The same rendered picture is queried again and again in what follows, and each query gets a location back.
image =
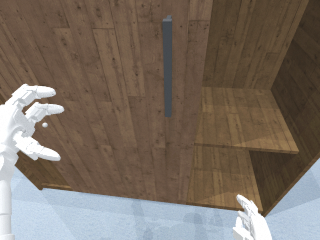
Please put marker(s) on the right robot hand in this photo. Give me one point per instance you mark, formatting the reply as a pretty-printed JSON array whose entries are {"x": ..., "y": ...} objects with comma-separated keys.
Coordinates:
[{"x": 256, "y": 227}]

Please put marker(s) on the handle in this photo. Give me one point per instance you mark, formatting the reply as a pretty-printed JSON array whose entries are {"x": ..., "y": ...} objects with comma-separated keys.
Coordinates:
[{"x": 167, "y": 64}]

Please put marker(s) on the left robot hand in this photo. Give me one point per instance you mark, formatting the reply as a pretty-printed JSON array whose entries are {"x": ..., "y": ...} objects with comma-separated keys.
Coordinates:
[{"x": 12, "y": 120}]

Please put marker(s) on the robot left forearm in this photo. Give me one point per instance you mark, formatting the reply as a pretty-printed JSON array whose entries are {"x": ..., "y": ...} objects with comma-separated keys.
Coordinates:
[{"x": 8, "y": 159}]

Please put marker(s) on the wardrobe door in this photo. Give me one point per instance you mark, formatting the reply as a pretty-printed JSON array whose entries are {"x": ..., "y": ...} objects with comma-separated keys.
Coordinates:
[
  {"x": 43, "y": 169},
  {"x": 105, "y": 61}
]

